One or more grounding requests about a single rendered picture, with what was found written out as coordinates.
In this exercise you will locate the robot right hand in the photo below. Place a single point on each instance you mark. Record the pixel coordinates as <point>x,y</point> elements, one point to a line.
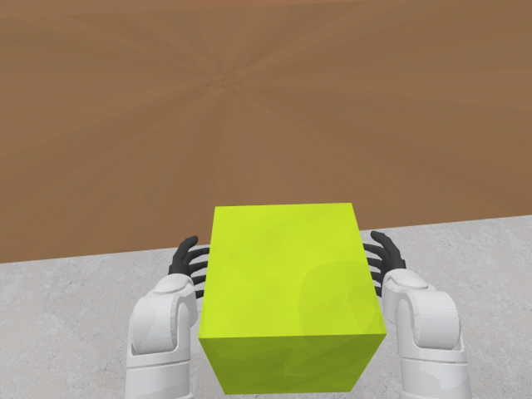
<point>390,255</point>

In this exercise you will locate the robot right forearm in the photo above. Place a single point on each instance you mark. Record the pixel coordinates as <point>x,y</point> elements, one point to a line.
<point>429,338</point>

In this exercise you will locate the carton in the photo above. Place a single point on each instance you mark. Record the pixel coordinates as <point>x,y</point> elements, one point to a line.
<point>289,303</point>

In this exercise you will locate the robot left hand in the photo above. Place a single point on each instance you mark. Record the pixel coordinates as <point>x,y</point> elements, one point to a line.
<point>182,258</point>

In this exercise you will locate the robot left forearm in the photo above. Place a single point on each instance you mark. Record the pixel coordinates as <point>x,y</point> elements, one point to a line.
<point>158,344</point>

